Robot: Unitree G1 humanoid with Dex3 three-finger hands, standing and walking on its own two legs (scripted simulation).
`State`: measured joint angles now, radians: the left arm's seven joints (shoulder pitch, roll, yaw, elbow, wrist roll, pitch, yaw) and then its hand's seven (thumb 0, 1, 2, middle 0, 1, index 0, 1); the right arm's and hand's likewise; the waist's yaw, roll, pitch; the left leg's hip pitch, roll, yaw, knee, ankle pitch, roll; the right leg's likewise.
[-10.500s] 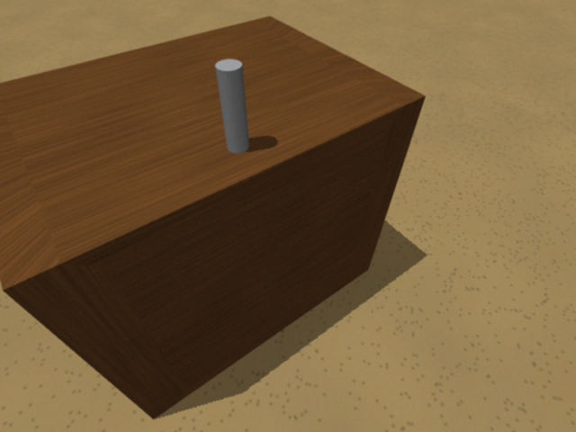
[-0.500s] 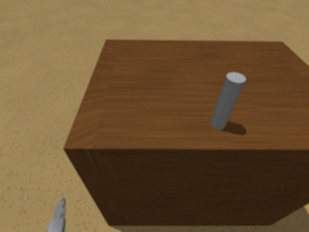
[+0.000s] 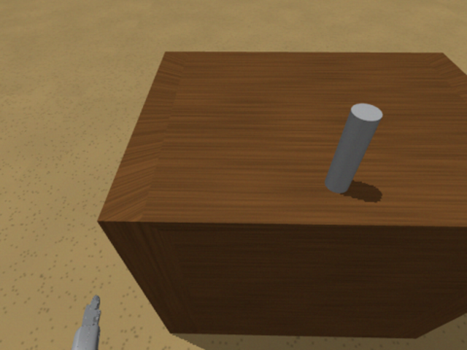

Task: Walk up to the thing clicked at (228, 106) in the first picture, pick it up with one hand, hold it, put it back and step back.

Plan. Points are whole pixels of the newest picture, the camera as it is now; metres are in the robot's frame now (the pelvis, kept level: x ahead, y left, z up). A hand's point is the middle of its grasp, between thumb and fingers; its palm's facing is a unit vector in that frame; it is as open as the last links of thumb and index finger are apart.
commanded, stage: go down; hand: right
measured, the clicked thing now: (349, 152) +0.45 -0.19 +0.12
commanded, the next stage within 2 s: approach in 0.76 s
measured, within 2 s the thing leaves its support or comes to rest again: neither
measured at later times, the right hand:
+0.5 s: hand out of the picture +0.37 -0.38 +0.22, palm faces +0.15 +0.99 +0.00, open 17.3 cm
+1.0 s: hand out of the picture +0.37 -0.38 +0.22, palm faces +0.14 +0.99 -0.01, open 17.3 cm
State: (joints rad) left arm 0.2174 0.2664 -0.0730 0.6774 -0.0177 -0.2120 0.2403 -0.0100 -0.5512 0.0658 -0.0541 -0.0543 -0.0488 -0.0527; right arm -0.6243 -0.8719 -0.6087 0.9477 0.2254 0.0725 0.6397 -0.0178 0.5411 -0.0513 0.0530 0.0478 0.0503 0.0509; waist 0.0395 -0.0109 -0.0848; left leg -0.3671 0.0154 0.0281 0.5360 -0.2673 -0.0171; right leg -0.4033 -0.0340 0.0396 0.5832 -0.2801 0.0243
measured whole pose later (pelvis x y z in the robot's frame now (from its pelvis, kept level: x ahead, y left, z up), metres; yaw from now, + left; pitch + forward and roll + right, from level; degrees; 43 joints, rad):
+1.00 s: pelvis +0.00 -0.01 +0.00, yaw +0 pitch +7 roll +1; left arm 0.24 0.26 -0.07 0.63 -0.02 -0.20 0.23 -0.01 -0.55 0.06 -0.06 -0.05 -0.05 -0.05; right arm -0.66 -0.88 -0.59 0.95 0.22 0.09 0.62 -0.02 0.48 -0.04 0.07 0.04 0.06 0.04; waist 0.05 -0.01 -0.10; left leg -0.40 0.02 0.02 0.57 -0.29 -0.02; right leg -0.44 -0.03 0.04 0.63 -0.31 0.02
